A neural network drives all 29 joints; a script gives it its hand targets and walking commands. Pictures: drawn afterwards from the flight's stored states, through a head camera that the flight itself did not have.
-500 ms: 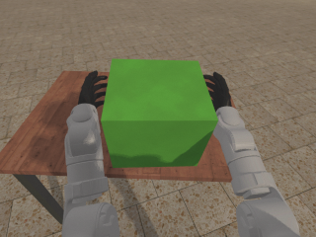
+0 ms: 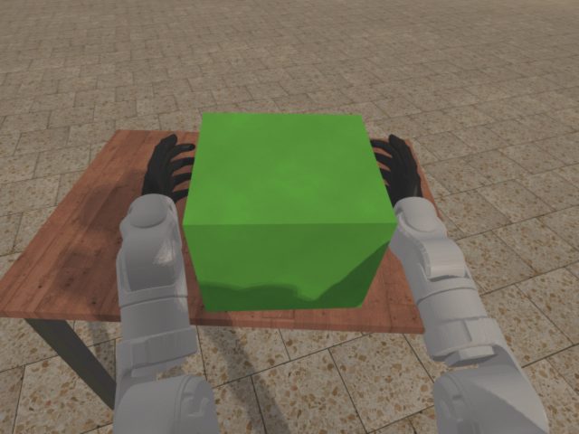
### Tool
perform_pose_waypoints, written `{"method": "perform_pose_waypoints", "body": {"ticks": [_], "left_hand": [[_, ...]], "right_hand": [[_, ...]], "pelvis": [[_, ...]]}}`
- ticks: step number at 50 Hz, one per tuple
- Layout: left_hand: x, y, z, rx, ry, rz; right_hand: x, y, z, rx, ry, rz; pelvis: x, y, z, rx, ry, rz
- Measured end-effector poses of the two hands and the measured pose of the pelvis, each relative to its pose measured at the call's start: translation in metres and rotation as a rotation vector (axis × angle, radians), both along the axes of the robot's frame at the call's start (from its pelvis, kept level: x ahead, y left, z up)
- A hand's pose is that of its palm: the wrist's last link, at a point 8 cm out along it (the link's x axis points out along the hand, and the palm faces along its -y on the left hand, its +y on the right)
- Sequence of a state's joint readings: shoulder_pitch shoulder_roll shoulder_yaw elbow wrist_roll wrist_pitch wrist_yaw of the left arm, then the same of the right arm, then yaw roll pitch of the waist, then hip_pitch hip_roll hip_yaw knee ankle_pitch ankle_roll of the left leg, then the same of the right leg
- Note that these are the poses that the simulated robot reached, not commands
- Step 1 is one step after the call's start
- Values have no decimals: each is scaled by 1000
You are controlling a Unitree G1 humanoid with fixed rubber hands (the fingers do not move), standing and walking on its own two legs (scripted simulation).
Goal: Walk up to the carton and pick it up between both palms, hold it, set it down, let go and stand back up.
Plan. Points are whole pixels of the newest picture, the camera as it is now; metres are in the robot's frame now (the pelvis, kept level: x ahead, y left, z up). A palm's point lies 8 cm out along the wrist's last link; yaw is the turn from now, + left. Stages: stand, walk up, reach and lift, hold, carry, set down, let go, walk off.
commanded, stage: hold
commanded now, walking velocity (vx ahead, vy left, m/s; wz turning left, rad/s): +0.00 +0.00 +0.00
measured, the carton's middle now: (284, 212) +0.38 +0.00 +0.13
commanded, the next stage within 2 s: none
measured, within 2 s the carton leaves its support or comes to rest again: neither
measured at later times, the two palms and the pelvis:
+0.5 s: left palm (154, 195) +0.36 +0.17 +0.19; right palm (396, 188) +0.36 -0.15 +0.18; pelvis +0.01 +0.00 +0.00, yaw +1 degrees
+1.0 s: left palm (157, 197) +0.36 +0.16 +0.19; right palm (399, 193) +0.36 -0.15 +0.18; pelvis +0.00 +0.00 +0.00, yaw +0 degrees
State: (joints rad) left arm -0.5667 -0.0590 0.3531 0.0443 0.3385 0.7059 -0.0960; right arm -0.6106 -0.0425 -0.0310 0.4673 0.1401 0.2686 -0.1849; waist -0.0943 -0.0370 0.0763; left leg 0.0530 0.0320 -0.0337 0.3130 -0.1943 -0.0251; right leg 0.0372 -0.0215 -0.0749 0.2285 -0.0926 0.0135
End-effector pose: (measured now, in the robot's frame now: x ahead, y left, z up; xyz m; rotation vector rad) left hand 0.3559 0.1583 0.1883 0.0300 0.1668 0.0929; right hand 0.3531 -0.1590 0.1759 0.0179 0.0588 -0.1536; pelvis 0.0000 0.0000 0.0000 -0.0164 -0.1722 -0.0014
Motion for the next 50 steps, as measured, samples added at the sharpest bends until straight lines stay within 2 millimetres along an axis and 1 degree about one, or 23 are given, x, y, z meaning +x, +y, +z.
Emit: {"method": "perform_pose_waypoints", "body": {"ticks": [6,10,14,23,31,38,50], "left_hand": [[-1,1,2,1,-13,-1],[-1,1,0,-4,-1,3],[2,3,-1,-10,6,8],[4,8,2,-6,-19,17],[2,7,-5,-6,-11,5],[-1,7,-4,1,-20,4],[0,4,-1,1,-12,11]], "right_hand": [[-1,1,3,-3,-12,0],[0,1,1,-7,0,1],[3,3,1,-13,6,5],[10,8,7,-13,-19,17],[5,7,0,-10,-11,10],[1,7,0,-8,-20,7],[4,4,0,-7,-13,11]], "pelvis": [[-1,1,0,0,2,-3],[-1,0,0,1,2,-3],[-1,0,0,3,3,-3],[4,-1,0,-1,0,6],[7,0,0,-5,-12,12],[5,2,-1,-3,-11,4],[1,-1,0,1,2,3]]}}
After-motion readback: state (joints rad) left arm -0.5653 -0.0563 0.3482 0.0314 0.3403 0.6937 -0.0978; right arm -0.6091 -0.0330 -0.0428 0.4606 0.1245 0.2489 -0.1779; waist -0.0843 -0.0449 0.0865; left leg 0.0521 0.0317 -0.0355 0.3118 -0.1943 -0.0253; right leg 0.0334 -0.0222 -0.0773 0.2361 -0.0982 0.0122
